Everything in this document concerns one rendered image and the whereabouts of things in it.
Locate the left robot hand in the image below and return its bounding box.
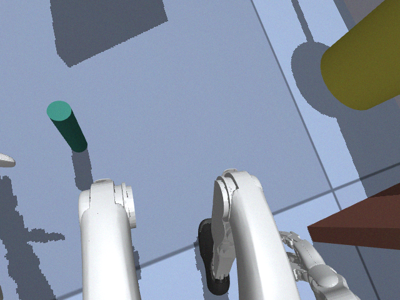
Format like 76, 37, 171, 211
0, 153, 16, 168

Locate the right robot arm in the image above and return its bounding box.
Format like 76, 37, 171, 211
307, 264, 360, 300

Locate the right robot foot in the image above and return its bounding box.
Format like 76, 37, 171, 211
198, 218, 230, 296

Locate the right robot hand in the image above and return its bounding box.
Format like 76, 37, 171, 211
279, 231, 325, 282

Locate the can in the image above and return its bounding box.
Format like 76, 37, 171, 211
47, 101, 88, 153

